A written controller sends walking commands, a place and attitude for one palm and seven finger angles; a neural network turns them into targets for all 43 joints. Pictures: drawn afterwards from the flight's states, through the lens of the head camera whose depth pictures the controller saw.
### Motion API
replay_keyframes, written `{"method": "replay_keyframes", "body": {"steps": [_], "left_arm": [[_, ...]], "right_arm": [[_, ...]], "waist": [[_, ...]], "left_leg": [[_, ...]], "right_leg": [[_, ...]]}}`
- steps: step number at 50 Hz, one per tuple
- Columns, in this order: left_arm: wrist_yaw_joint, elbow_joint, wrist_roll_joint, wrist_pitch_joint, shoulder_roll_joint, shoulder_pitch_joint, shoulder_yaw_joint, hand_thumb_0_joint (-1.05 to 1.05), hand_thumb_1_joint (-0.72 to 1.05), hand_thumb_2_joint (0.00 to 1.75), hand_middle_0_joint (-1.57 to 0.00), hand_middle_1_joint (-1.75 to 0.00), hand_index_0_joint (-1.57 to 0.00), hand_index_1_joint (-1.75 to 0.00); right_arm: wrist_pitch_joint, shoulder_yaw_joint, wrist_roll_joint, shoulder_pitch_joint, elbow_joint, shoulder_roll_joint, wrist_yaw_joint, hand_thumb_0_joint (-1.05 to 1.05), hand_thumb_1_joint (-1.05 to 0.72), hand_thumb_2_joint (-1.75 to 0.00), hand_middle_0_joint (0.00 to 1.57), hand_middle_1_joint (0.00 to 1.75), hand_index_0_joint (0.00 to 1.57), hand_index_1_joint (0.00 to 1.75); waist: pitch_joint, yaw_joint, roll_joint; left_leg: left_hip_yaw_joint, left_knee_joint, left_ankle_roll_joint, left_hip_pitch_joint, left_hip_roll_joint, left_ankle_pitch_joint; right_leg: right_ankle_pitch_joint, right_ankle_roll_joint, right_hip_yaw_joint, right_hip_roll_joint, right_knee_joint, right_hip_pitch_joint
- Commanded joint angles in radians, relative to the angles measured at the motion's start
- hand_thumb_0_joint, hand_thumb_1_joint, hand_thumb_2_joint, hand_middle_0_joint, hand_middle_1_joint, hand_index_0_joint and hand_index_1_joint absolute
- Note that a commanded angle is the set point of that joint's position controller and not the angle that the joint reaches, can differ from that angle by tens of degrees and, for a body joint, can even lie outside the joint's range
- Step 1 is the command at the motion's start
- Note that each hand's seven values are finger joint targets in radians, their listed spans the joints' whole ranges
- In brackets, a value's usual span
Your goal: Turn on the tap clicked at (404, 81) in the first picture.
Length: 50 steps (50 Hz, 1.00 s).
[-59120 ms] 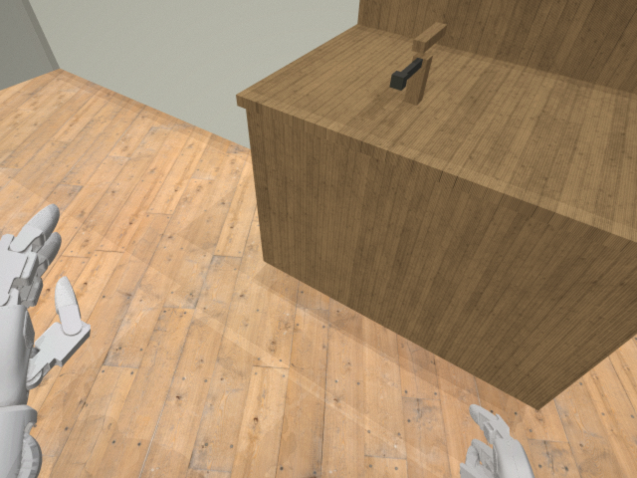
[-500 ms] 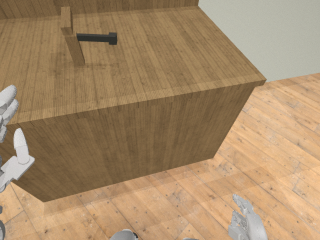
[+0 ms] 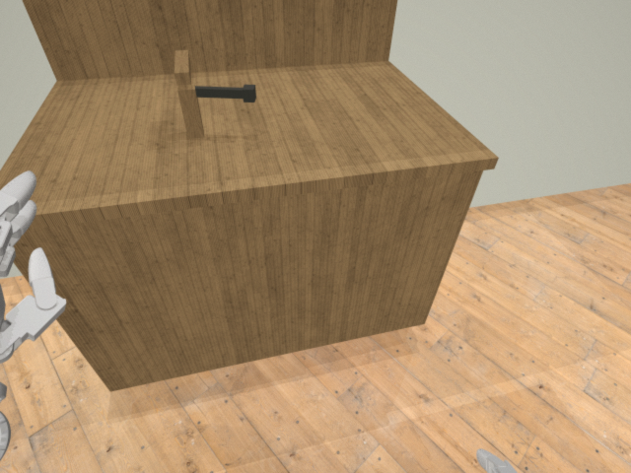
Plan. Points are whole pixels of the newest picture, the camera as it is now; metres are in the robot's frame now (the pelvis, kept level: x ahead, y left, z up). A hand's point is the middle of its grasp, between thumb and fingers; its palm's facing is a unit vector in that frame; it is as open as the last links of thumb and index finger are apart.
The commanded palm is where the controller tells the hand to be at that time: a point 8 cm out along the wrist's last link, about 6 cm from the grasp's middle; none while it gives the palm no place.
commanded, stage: stop stepping back and stand still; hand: left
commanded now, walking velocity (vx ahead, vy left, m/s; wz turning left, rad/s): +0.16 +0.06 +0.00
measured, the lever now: (249, 93) +0.83 +0.16 +0.14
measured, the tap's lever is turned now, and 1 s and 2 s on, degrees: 75 75 75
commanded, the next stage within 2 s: stand and check the lever's angle in 0.74 s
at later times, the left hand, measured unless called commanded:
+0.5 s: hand (44, 390) +0.14 +0.22 +0.19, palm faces +0.32 -0.86 -0.40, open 7.4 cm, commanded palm +0.09 +0.27 +0.21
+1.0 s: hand (2, 390) +0.14 +0.24 +0.20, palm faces +0.38 -0.86 -0.35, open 7.4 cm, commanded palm +0.09 +0.29 +0.21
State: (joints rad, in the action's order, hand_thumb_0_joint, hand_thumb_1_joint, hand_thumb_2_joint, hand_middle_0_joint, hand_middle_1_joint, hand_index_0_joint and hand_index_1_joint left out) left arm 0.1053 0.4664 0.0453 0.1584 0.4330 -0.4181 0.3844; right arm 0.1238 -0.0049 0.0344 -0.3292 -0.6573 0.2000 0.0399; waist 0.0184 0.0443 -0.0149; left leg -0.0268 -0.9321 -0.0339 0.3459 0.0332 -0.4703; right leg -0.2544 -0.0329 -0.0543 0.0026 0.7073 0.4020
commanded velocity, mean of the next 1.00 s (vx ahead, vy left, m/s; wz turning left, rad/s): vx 0.11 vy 0.00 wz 0.00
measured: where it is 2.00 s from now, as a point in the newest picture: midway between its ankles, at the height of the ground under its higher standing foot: outside the picture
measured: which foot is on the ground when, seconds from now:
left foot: down 0.00-1.00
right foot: down 0.00-0.16, up 0.18-0.44, down 0.46-1.00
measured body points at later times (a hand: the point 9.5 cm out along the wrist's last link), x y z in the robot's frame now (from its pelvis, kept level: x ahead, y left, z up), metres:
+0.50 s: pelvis -0.08 -0.01 +0.01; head -0.09 +0.00 +0.46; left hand +0.12 +0.26 +0.21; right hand +0.04 -0.23 -0.09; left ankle -0.05 +0.11 -0.68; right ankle -0.06 -0.13 -0.71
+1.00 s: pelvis -0.07 +0.01 +0.02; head -0.06 +0.02 +0.47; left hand +0.11 +0.29 +0.22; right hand +0.09 -0.22 -0.07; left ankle -0.03 +0.13 -0.71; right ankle -0.03 -0.11 -0.71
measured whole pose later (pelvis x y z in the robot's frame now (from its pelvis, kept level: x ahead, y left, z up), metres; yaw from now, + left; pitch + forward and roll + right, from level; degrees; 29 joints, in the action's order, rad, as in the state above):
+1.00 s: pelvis -0.07 +0.01 +0.02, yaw +0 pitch -2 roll -1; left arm 0.15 0.56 0.05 0.18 0.35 -0.51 0.33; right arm 0.11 0.01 0.01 -0.23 -0.65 0.19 0.05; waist -0.04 0.00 0.00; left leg -0.02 -0.60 -0.02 0.29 0.02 -0.27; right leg -0.26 -0.01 -0.05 0.00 0.58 0.28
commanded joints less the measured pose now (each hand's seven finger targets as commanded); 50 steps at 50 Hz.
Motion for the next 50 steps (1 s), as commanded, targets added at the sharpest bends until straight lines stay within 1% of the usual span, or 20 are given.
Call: {"method": "replay_keyframes", "body": {"steps": [1, 6, 7, 8, 9, 11, 20, 22, 23, 26, 29, 31, 33, 35, 39, 40, 42, 45, 47, 50], "left_arm": [[-0.017, 0.222, 0.016, 0.041, 0.147, 0.113, 0.087, 0.0, 0.9, 0.9, -0.2, -0.3, -0.2, -0.3], [0.04, 0.434, 0.005, 0.026, 0.157, 0.126, 0.077, 0.0, 0.9, 0.9, -0.2, -0.3, -0.2, -0.3], [0.051, 0.437, 0.005, 0.026, 0.143, 0.138, 0.08, 0.0, 0.9, 0.9, -0.2, -0.3, -0.2, -0.3], [0.065, 0.44, -0.011, 0.037, 0.142, 0.193, 0.089, 0.0, 0.9, 0.9, -0.2, -0.3, -0.2, -0.3], [0.078, 0.369, -0.032, 0.063, 0.185, 0.214, 0.127, 0.0, 0.9, 0.9, -0.2, -0.3, -0.2, -0.3], [0.061, 0.182, -0.029, 0.043, 0.122, 0.159, 0.07, 0.0, 0.9, 0.9, -0.2, -0.3, -0.2, -0.3], [0.022, 0.192, 0.002, 0.033, 0.066, 0.037, 0.035, 0.0, 0.9, 0.9, -0.2, -0.3, -0.2, -0.3], [0.021, 0.205, -0.013, 0.046, 0.103, 0.041, 0.064, 0.0, 0.9, 0.9, -0.2, -0.3, -0.2, -0.3], [0.025, 0.24, -0.003, 0.057, 0.162, 0.082, 0.094, 0.0, 0.9, 0.9, -0.2, -0.3, -0.2, -0.3], [0.029, 0.335, 0.017, 0.075, 0.176, 0.098, 0.12, 0.0, 0.9, 0.9, -0.2, -0.3, -0.2, -0.3], [0.042, 0.393, 0.011, 0.065, 0.121, 0.073, 0.079, 0.0, 0.9, 0.9, -0.2, -0.3, -0.2, -0.3], [0.068, 0.358, 0.008, 0.071, 0.121, 0.041, 0.084, 0.0, 0.9, 0.9, -0.2, -0.3, -0.2, -0.3], [0.087, 0.396, 0.005, 0.088, 0.099, 0.086, 0.072, 0.0, 0.9, 0.9, -0.2, -0.3, -0.2, -0.3], [0.084, 0.31, -0.007, 0.085, 0.124, 0.079, 0.096, 0.0, 0.9, 0.9, -0.2, -0.3, -0.2, -0.3], [0.067, 0.218, 0.009, 0.064, 0.069, -0.073, 0.066, 0.0, 0.9, 0.9, -0.2, -0.3, -0.2, -0.3], [0.06, 0.213, 0.004, 0.071, 0.07, -0.082, 0.061, 0.0, 0.9, 0.9, -0.2, -0.3, -0.2, -0.3], [0.05, 0.248, 0.009, 0.078, 0.114, -0.039, 0.085, 0.0, 0.9, 0.9, -0.2, -0.3, -0.2, -0.3], [0.053, 0.314, 0.016, 0.076, 0.122, 0.036, 0.088, 0.0, 0.9, 0.9, -0.2, -0.3, -0.2, -0.3], [0.067, 0.298, 0.009, 0.081, 0.093, 0.028, 0.066, 0.0, 0.9, 0.9, -0.2, -0.3, -0.2, -0.3], [0.076, 0.288, 0.007, 0.088, 0.076, 0.035, 0.052, 0.0, 0.9, 0.9, -0.2, -0.3, -0.2, -0.3]], "right_arm": [[0.046, -0.037, -0.012, 0.177, 0.108, 0.095, -0.006, 0.0, -0.9, -0.9, 0.2, 0.3, 0.2, 0.3], [0.07, -0.009, -0.017, 0.179, 0.106, 0.097, 0.036, 0.0, -0.9, -0.9, 0.2, 0.3, 0.2, 0.3], [0.079, -0.009, -0.025, 0.169, 0.118, 0.135, 0.045, 0.0, -0.9, -0.9, 0.2, 0.3, 0.2, 0.3], [0.089, -0.022, -0.02, 0.177, 0.148, 0.155, 0.041, 0.0, -0.9, -0.9, 0.2, 0.3, 0.2, 0.3], [0.116, -0.023, -0.016, 0.16, 0.166, 0.105, 0.038, 0.0, -0.9, -0.9, 0.2, 0.3, 0.2, 0.3], [0.093, -0.015, -0.005, 0.144, 0.09, 0.097, -0.003, 0.0, -0.9, -0.9, 0.2, 0.3, 0.2, 0.3], [0.06, -0.015, -0.013, 0.181, 0.187, 0.124, 0.007, 0.0, -0.9, -0.9, 0.2, 0.3, 0.2, 0.3], [0.046, -0.029, -0.012, 0.17, 0.183, 0.115, 0.005, 0.0, -0.9, -0.9, 0.2, 0.3, 0.2, 0.3], [0.043, -0.036, 0.0, 0.186, 0.197, 0.095, 0.004, 0.0, -0.9, -0.9, 0.2, 0.3, 0.2, 0.3], [0.04, -0.071, 0.01, 0.173, 0.173, 0.132, -0.005, 0.0, -0.9, -0.9, 0.2, 0.3, 0.2, 0.3], [0.017, -0.044, 0.002, 0.215, 0.17, 0.092, 0.016, 0.0, -0.9, -0.9, 0.2, 0.3, 0.2, 0.3], [0.036, -0.033, -0.014, 0.206, 0.163, 0.105, 0.045, 0.0, -0.9, -0.9, 0.2, 0.3, 0.2, 0.3], [0.063, -0.043, -0.019, 0.194, 0.19, 0.152, 0.055, 0.0, -0.9, -0.9, 0.2, 0.3, 0.2, 0.3], [0.08, -0.046, -0.014, 0.13, 0.16, 0.117, 0.042, 0.0, -0.9, -0.9, 0.2, 0.3, 0.2, 0.3], [0.07, -0.027, -0.012, 0.191, 0.171, 0.123, 0.021, 0.0, -0.9, -0.9, 0.2, 0.3, 0.2, 0.3], [0.059, -0.031, -0.016, 0.2, 0.179, 0.12, 0.019, 0.0, -0.9, -0.9, 0.2, 0.3, 0.2, 0.3], [0.05, -0.04, -0.02, 0.208, 0.191, 0.107, 0.01, 0.0, -0.9, -0.9, 0.2, 0.3, 0.2, 0.3], [0.047, -0.041, -0.011, 0.195, 0.161, 0.105, 0.007, 0.0, -0.9, -0.9, 0.2, 0.3, 0.2, 0.3], [0.042, -0.024, -0.024, 0.21, 0.154, 0.097, 0.028, 0.0, -0.9, -0.9, 0.2, 0.3, 0.2, 0.3], [0.056, -0.037, -0.012, 0.216, 0.186, 0.134, 0.048, 0.0, -0.9, -0.9, 0.2, 0.3, 0.2, 0.3]], "waist": [[-0.015, -0.001, -0.184], [0.099, -0.001, -0.002], [0.11, 0.005, 0.268], [0.048, 0.002, 0.563], [0.009, -0.01, 0.447], [-0.094, -0.004, 0.124], [0.018, -0.033, 0.224], [0.06, -0.056, -0.072], [0.079, -0.049, -0.284], [0.002, -0.034, -0.169], [-0.004, -0.016, -0.017], [0.032, -0.015, 0.126], [0.032, -0.015, 0.508], [0.002, -0.003, 0.296], [0.023, -0.048, 0.154], [0.017, -0.048, 0.049], [0.003, -0.044, -0.242], [0.005, -0.018, -0.122], [0.037, -0.009, 0.016], [0.048, -0.05, 0.231]], "left_leg": [[0.009, -0.5, 0.01, 0.137, -0.012, 0.085], [0.077, 0.286, -0.056, -0.273, -0.012, -0.043], [-0.088, 0.558, -0.104, -0.21, 0.053, -0.207], [-0.391, 0.779, -0.179, -0.063, 0.248, -0.314], [-0.455, 0.755, -0.239, 0.01, 0.303, -0.07], [-0.395, 0.696, -0.206, -0.015, 0.285, -0.016], [-0.106, 0.469, -0.083, 0.107, 0.148, -0.132], [0.038, -0.004, -0.042, 0.251, 0.012, -0.069], [0.066, -0.321, -0.007, 0.377, -0.052, -0.032], [-0.124, -0.401, 0.003, 0.3, 0.075, 0.085], [-0.032, 0.059, -0.021, -0.024, 0.102, 0.09], [0.068, 0.391, -0.024, -0.193, 0.012, 0.08], [-0.407, 0.694, -0.154, -0.207, 0.236, -0.132], [-0.477, 0.669, -0.204, -0.16, 0.256, 0.052], [-0.142, 0.518, -0.073, 0.079, 0.116, 0.031], [-0.071, 0.392, -0.045, 0.167, 0.06, -0.021], [0.019, -0.025, 0.012, 0.25, -0.042, 0.034], [-0.062, 0.143, 0.0, 0.038, 0.048, 0.049], [-0.006, 0.444, -0.006, -0.177, 0.011, 0.179], [-0.211, 0.627, -0.067, -0.131, 0.162, 0.157]], "right_leg": [[-0.657, -0.141, 0.536, 0.29, -0.53, 0.245], [-0.502, -0.066, 0.178, 0.164, -0.215, 0.328], [-0.414, -0.023, 0.054, 0.021, 0.121, 0.258], [-0.321, 0.039, -0.039, -0.117, 0.613, 0.288], [-0.234, 0.024, 0.107, -0.052, 0.782, 0.337], [-0.146, 0.032, 0.13, -0.003, 0.833, 0.464], [-0.11, 0.014, -0.116, -0.049, -0.15, -0.209], [-0.038, -0.072, 0.058, 0.081, -0.316, -0.371], [0.048, -0.173, 0.37, 0.301, -0.41, -0.389], [-0.22, -0.246, 0.476, 0.399, -0.449, -0.094], [-0.241, -0.164, 0.228, 0.316, -0.338, 0.102], [-0.321, -0.1, 0.096, 0.177, -0.166, 0.093], [-0.361, 0.013, -0.042, -0.064, 0.276, 0.198], [-0.286, 0.022, 0.083, -0.007, 0.37, 0.232], [-0.067, 0.031, -0.014, -0.02, -0.231, -0.271], [-0.044, 0.004, 0.059, 0.025, -0.331, -0.359], [-0.178, -0.142, 0.529, 0.332, -0.53, -0.285], [-0.052, -0.157, 0.356, 0.314, -0.429, -0.126], [-0.099, -0.073, 0.188, 0.183, -0.299, -0.064], [-0.08, 0.034, 0.035, -0.003, -0.147, -0.115]]}}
